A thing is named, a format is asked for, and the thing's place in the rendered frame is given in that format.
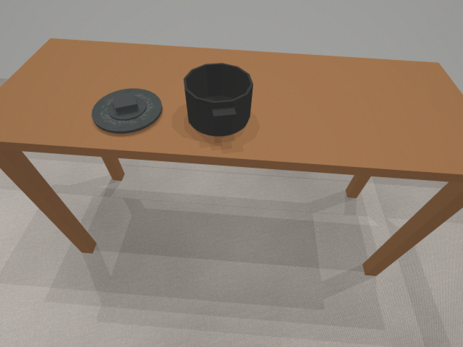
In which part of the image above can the pot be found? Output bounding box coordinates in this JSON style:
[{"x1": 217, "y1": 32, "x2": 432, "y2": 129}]
[{"x1": 184, "y1": 63, "x2": 253, "y2": 137}]

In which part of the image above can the knob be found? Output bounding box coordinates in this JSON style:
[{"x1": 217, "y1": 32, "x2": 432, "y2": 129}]
[{"x1": 113, "y1": 92, "x2": 138, "y2": 113}]

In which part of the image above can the lid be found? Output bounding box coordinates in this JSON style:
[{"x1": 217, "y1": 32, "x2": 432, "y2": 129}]
[{"x1": 92, "y1": 88, "x2": 162, "y2": 134}]

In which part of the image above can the table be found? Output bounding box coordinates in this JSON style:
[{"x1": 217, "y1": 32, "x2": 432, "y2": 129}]
[{"x1": 0, "y1": 38, "x2": 463, "y2": 276}]

